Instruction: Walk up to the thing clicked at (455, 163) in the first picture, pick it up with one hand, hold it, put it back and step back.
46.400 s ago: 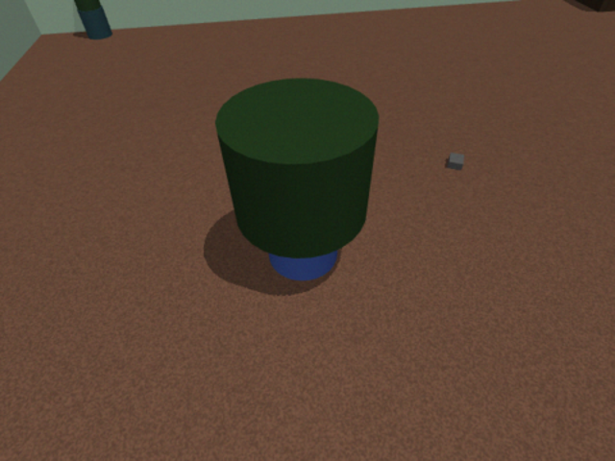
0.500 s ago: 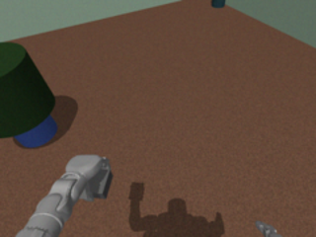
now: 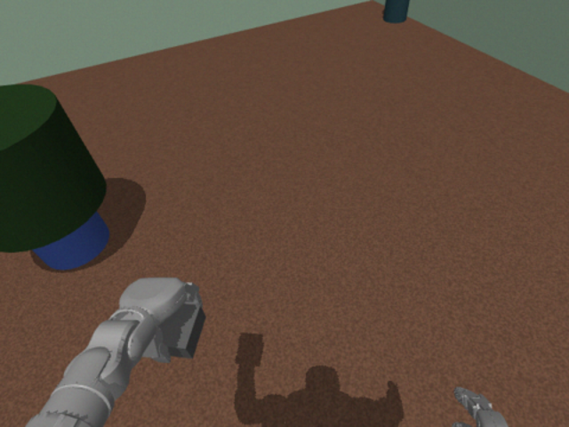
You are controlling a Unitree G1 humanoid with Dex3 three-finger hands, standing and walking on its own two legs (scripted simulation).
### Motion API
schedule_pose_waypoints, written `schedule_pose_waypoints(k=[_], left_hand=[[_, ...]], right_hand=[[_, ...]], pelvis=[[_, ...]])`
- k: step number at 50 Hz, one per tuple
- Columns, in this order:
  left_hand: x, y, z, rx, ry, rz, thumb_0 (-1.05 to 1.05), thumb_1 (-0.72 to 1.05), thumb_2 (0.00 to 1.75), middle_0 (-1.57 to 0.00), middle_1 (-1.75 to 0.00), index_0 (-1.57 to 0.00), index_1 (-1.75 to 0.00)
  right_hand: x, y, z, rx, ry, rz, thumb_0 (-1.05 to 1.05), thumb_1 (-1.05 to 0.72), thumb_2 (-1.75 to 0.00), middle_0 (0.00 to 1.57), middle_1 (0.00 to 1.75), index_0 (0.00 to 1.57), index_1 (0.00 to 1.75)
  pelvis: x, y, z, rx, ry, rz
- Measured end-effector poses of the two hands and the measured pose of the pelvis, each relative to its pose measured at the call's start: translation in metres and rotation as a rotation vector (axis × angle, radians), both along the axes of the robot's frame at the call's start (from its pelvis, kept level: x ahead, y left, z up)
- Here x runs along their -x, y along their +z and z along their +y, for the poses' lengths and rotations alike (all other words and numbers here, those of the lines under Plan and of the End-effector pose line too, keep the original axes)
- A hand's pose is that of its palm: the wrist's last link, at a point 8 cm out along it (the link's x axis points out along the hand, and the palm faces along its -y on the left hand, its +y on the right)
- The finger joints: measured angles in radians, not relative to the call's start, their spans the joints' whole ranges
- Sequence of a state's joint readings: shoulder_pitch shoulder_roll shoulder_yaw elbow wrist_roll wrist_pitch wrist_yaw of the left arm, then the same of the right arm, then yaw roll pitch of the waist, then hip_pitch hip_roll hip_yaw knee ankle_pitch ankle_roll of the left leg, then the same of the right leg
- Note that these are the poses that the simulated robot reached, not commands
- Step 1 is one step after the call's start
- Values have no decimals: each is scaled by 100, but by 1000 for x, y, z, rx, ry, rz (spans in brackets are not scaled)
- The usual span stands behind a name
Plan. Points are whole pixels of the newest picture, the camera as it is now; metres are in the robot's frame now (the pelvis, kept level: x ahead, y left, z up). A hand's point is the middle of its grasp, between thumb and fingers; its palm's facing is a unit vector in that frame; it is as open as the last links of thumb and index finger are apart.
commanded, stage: hold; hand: left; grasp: from above
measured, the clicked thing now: (170, 328) +0.30 +0.22 -0.06
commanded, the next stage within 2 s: crouch in 0.54 s
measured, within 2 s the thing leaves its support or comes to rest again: neither
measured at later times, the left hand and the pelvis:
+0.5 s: hand (161, 321) +0.30 +0.23 -0.03, palm faces -0.45 -0.03 -0.89, open 9.8 cm; pelvis +0.00 +0.00 +0.00, yaw +0 degrees
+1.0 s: hand (172, 340) +0.30 +0.23 -0.10, palm faces -0.48 +0.01 -0.88, open 9.8 cm; pelvis +0.00 +0.00 -0.02, yaw +1 degrees
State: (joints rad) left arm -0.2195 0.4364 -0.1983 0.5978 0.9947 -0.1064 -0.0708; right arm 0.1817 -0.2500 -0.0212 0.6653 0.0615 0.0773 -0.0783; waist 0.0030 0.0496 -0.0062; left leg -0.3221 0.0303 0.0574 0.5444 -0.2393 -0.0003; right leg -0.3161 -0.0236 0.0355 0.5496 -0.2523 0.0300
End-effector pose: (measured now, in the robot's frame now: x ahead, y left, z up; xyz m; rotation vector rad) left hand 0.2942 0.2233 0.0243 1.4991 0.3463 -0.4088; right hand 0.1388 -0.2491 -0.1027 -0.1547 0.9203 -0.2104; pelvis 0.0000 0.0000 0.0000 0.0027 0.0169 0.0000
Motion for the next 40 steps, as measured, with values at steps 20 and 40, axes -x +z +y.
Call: schedule_pose_waypoints(k=[20, 40], left_hand=[[-1, -6, 2, -7, -11, 7, -4, 1, 47, -70, -44, -79, -40], [-4, -18, 2, 16, -12, 33, -4, 3, 46, -68, -46, -76, -43]], right_hand=[[-2, 0, 3, 9, 8, 35, 1, -90, -90, 20, 30, 20, 30], [-3, -1, -1, 11, -6, 65, 1, -90, -90, 20, 30, 20, 30]], pelvis=[[-2, 2, 2, 0, 3, 1], [-10, 3, 2, 0, 7, 18]])
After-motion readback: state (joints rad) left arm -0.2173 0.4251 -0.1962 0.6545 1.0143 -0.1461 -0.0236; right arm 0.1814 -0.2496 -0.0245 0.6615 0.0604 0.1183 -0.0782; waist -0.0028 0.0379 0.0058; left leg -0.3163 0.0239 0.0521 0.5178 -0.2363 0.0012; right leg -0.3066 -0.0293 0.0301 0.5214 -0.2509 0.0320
